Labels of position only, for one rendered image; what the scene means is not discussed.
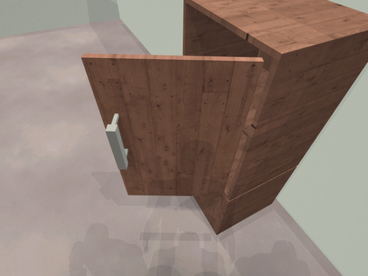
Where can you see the cupboard door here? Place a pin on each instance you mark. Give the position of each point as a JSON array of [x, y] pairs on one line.
[[180, 117]]

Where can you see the handle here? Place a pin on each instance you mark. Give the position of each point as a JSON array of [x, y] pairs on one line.
[[115, 141]]

